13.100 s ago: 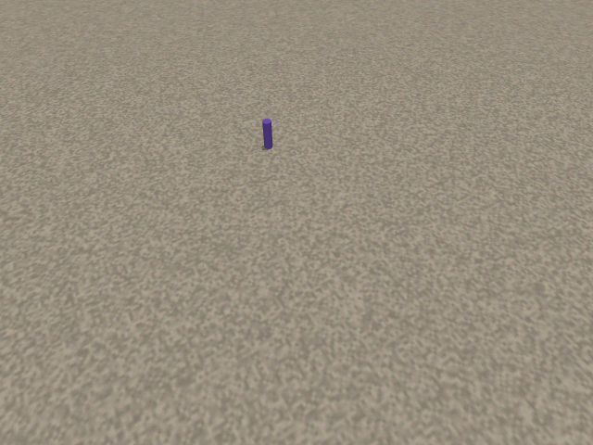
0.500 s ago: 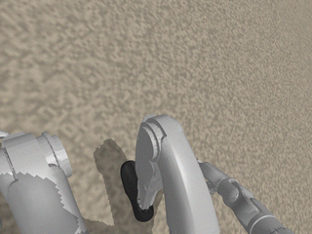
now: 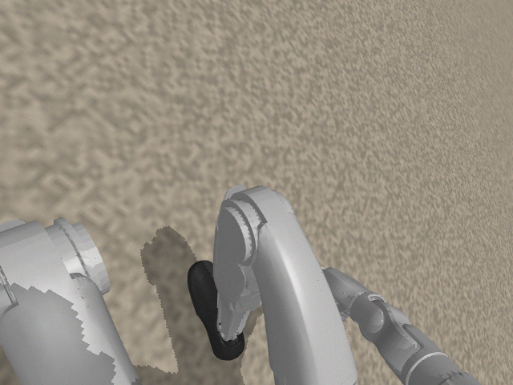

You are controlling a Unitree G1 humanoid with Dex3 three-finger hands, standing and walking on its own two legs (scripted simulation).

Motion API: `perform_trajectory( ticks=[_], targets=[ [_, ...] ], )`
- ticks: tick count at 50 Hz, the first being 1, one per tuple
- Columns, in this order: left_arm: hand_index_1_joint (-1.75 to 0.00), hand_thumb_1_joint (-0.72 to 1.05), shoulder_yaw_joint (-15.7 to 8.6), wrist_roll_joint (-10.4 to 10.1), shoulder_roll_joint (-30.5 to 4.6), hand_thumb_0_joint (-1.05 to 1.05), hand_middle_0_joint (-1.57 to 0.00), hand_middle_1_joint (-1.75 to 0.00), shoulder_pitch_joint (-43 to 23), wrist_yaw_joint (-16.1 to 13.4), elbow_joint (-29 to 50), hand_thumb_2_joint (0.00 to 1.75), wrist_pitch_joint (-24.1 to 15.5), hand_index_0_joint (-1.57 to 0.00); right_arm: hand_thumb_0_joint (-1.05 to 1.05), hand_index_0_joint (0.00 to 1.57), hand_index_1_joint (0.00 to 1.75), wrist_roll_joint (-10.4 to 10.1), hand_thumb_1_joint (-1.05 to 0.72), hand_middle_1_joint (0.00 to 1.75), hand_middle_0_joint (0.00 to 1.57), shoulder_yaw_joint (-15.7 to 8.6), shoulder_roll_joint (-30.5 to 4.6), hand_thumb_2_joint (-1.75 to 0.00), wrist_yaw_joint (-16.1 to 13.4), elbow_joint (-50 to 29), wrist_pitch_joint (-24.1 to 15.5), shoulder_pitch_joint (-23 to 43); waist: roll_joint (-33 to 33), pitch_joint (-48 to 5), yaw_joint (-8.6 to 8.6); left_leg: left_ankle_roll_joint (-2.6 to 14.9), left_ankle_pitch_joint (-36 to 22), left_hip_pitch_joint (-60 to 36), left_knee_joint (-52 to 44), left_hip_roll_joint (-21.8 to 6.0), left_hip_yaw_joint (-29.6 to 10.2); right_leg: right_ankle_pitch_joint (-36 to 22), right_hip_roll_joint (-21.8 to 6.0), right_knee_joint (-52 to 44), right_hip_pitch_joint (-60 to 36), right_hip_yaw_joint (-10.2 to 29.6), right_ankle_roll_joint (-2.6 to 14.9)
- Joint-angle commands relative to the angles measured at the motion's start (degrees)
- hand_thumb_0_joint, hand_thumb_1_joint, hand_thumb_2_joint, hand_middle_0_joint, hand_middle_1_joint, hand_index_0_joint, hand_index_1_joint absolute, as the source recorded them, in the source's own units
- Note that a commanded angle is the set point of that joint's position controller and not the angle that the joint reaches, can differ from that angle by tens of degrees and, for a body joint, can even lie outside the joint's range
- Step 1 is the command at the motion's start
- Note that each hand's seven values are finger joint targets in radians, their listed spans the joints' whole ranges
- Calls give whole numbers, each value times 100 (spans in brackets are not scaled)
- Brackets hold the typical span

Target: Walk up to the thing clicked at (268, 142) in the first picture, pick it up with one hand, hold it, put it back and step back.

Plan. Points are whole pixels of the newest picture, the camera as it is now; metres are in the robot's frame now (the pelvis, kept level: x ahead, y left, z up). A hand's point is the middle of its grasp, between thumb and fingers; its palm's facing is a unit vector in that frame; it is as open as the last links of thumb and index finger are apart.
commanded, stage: close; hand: left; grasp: from the side
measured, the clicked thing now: out of the picture +0.42 +0.31 -0.20
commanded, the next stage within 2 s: settle in 0.28 s
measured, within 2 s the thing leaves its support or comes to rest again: leaves its support in 0.74 s
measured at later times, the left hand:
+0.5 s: hand out of the picture +0.42 +0.31 -0.17, palm faces +0.34 -0.94 +0.01, open 6.0 cm
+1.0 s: hand out of the picture +0.41 +0.32 -0.11, palm faces +0.32 -0.95 -0.01, open 6.0 cm
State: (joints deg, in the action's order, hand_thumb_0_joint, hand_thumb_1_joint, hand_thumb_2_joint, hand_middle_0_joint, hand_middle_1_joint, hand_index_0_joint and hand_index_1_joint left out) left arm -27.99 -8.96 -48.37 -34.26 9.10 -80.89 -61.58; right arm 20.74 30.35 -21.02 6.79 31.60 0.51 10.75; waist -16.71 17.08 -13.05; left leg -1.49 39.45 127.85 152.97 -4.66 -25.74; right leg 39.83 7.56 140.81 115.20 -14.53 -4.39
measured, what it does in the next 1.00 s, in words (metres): stands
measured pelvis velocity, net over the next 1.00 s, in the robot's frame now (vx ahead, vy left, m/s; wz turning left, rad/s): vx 0.00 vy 0.00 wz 0.02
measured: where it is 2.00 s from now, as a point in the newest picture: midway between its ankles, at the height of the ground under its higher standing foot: (157, 356)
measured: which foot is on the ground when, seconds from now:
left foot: down 0.00-1.00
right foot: down 0.00-1.00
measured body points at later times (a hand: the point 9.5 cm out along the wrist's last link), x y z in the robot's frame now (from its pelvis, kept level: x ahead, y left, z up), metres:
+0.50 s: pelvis +0.00 +0.00 +0.00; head +0.21 +0.21 +0.34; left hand +0.39 +0.35 -0.16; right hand +0.19 -0.23 -0.02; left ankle +0.08 +0.14 -0.25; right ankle +0.13 -0.12 -0.25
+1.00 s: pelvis +0.00 +0.00 +0.01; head +0.20 +0.19 +0.37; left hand +0.39 +0.37 -0.10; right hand +0.19 -0.23 -0.03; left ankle +0.08 +0.14 -0.25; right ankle +0.13 -0.12 -0.24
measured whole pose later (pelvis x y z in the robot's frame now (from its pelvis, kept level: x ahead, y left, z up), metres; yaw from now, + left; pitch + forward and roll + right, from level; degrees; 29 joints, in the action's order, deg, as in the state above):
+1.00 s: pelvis +0.00 +0.00 +0.01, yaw +1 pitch +14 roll -16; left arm -26.8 -7.6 -43.5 -32.4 8.2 -62.8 -50.4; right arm 16.8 23.4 -19.4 7.1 32.3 3.0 5.7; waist -12.9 12.0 -11.1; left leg -1.0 38.7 129.0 149.5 -5.0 -22.8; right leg 40.1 6.3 138.9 116.4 -13.2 -3.4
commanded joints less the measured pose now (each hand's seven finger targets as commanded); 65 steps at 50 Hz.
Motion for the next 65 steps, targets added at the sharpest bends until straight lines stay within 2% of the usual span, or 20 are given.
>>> perform_trajectory(
  ticks=[1,5,13,17,25,32,37,42,45,49,50,51,53,54,56,57,58,60,63,65],
  targets=[
    [-75,57,-61,-34,-880,0,-78,-75,-1178,-86,671,82,-413,-77,0,20,30,2,-86,30,20,-701,-2010,-89,-135,-144,52,-62,3164,-3028,-612,-21,-521,-2348,-1735,-244,792,-1266,149,-1144,-1107,-729,461],
    [-85,69,-78,0,-957,0,-88,-85,-1302,-160,614,91,-421,-87,0,20,30,17,-86,30,20,-679,-2006,-89,-143,-148,75,-35,3140,-2875,-645,6,-442,-2254,-1717,-252,815,-1216,148,-1193,-1093,-707,462],
    [-123,74,-130,70,-1067,0,-120,-123,-1372,-242,543,123,-425,-119,0,20,30,55,-86,30,20,-640,-2002,-89,-151,-178,138,-44,3272,-2888,-696,-8,-344,-2321,-1777,-270,795,-1158,172,-1221,-1131,-721,459],
    [-130,77,-25,74,-910,0,-125,-130,-1388,-265,526,130,-408,-125,0,20,30,58,-86,30,20,-666,-2025,-89,-145,-169,130,-30,3154,-2861,-745,1,-399,-2344,-1767,-273,760,-1226,174,-1233,-1088,-735,453],
    [-140,71,-30,70,-987,0,-131,-139,-1421,-262,531,135,-414,-130,0,20,30,53,-88,30,20,-644,-2029,-90,-155,-134,155,-41,3318,-2819,-732,-25,-528,-2398,-1814,-281,733,-1318,169,-1210,-1100,-752,473],
    [-142,70,-48,138,-1114,0,-132,-141,-1552,-242,1074,136,-361,-132,0,20,30,32,-88,30,20,-718,-2010,-90,-159,-84,189,-143,3612,-3040,-670,-59,-693,-2654,-1902,-307,738,-1407,139,-1158,-1128,-733,484],
    [-142,66,-277,110,-1216,0,-134,-141,-1372,-212,1783,135,-183,-133,0,20,30,-35,-89,30,20,-877,-1935,-90,-141,-93,230,-278,3817,-3547,-445,-56,-873,-2817,-1907,-287,869,-1507,113,-1171,-1263,-614,509],
    [-144,60,-133,101,-966,0,-135,-143,-1461,-181,2417,135,198,-135,0,20,30,-193,-89,30,20,-1147,-1872,-90,-135,-81,257,-450,3893,-3707,-408,-32,-681,-2698,-2007,-253,1006,-1419,70,-1255,-1104,-477,541],
    [-145,58,-86,100,-822,0,-137,-143,-1270,-151,2740,135,445,-137,0,20,30,-322,-89,30,20,-1330,-1842,-90,-116,-130,262,-501,3952,-3828,-237,-47,-573,-2750,-2191,-242,1019,-1268,24,-1203,-846,-477,573],
    [-146,59,164,6,-363,0,-139,-145,-1184,-52,3272,135,813,-139,0,20,30,-524,-89,30,20,-1598,-1710,-90,-101,-129,240,-670,3835,-4031,-86,2,-492,-2627,-2259,-183,1157,-1201,-3,-1289,-723,-343,592],
    [-145,61,315,-57,-146,0,-138,-144,-1349,-22,3382,135,906,-138,0,20,30,-586,-89,30,20,-1640,-1660,-90,-94,-144,232,-720,3743,-4035,-170,26,-427,-2528,-2263,-164,1171,-1178,-9,-1325,-713,-332,577],
    [-144,61,103,-69,-292,0,-137,-143,-1231,-60,3481,133,1002,-137,0,20,30,-631,-88,30,20,-1712,-1645,-89,-96,-130,230,-826,3680,-4135,-42,48,-389,-2457,-2283,-141,1201,-1141,-15,-1348,-759,-304,577],
    [-141,62,138,-43,-236,0,-135,-140,-1295,-76,3615,132,1190,-135,0,20,30,-734,-88,30,20,-1820,-1550,-89,-101,-111,239,-953,3567,-4292,35,80,-398,-2371,-2275,-117,1270,-1124,-29,-1399,-761,-225,581],
    [-142,64,294,-35,27,0,-135,-141,-1146,-56,3430,133,1290,-135,0,20,30,-767,-87,30,20,-1852,-1489,-89,-91,-67,258,-1017,3419,-4141,-10,100,-300,-2241,-2320,-105,1287,-1015,-38,-1436,-643,-220,582],
    [-143,62,182,-25,-46,0,-136,-142,-1096,-47,3833,134,1408,-136,0,20,30,-853,-88,30,20,-1998,-1431,-89,-109,-45,270,-1082,3468,-4248,205,110,-159,-2256,-2397,-88,1366,-870,-55,-1485,-523,-137,611],
    [-144,61,280,-22,125,0,-136,-143,-972,-15,3740,135,1497,-136,0,20,30,-896,-87,30,20,-2045,-1383,-89,-108,3,281,-1098,3460,-4187,229,112,-47,-2238,-2493,-78,1385,-734,-77,-1494,-430,-127,618],
    [-142,61,376,-31,169,0,-135,-141,-1265,0,4089,133,1523,-136,0,20,30,-934,-87,30,20,-2096,-1384,-89,-106,-44,274,-1131,3551,-4275,179,109,22,-2254,-2547,-63,1400,-698,-85,-1511,-417,-118,627],
    [-141,63,214,-34,112,0,-135,-141,-1021,7,4208,132,1679,-135,0,20,30,-1022,-87,30,20,-2247,-1327,-89,-122,23,280,-1259,3481,-4600,375,116,-143,-2405,-2587,-51,1480,-758,-92,-1538,-480,-30,641],
    [-141,60,467,-110,481,0,-135,-141,-1024,148,4167,132,1859,-134,0,20,30,-1152,-87,30,20,-2304,-1207,-89,-150,-20,293,-1269,3341,-4572,312,154,71,-2273,-2696,-18,1532,-568,-131,-1672,-389,45,652],
    [-139,62,66,-131,11,0,-132,-138,-1299,145,4723,130,1900,-132,0,20,30,-1202,-87,30,20,-2419,-1177,-89,-199,110,309,-1444,3401,-4948,509,157,-152,-2430,-2654,-20,1607,-725,-139,-1709,-502,149,659]
  ],
)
